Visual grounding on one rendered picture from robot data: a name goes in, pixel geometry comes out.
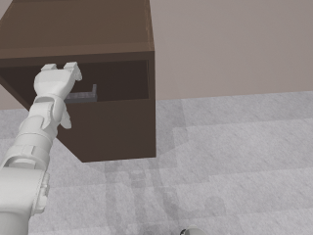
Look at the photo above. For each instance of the drawer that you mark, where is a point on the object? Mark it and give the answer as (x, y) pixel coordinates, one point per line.
(116, 81)

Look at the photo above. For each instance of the cabinet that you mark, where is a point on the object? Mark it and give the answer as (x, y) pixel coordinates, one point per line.
(46, 32)

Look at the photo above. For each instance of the left robot hand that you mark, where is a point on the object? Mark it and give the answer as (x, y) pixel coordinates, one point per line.
(58, 82)

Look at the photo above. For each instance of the right robot shin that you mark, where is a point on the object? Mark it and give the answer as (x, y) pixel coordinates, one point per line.
(191, 227)

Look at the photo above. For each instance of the handle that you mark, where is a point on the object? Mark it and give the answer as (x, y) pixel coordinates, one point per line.
(82, 97)

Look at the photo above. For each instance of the left robot forearm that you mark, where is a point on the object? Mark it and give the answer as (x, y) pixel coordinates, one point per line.
(34, 141)

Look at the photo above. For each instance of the left robot upper arm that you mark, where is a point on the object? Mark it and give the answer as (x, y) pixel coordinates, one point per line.
(23, 193)

